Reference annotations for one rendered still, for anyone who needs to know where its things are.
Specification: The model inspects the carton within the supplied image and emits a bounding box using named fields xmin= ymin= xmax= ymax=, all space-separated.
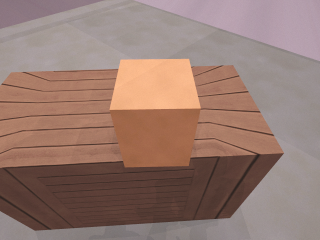
xmin=109 ymin=59 xmax=201 ymax=168

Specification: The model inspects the pedestal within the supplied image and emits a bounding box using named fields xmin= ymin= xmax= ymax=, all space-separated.
xmin=0 ymin=65 xmax=284 ymax=231

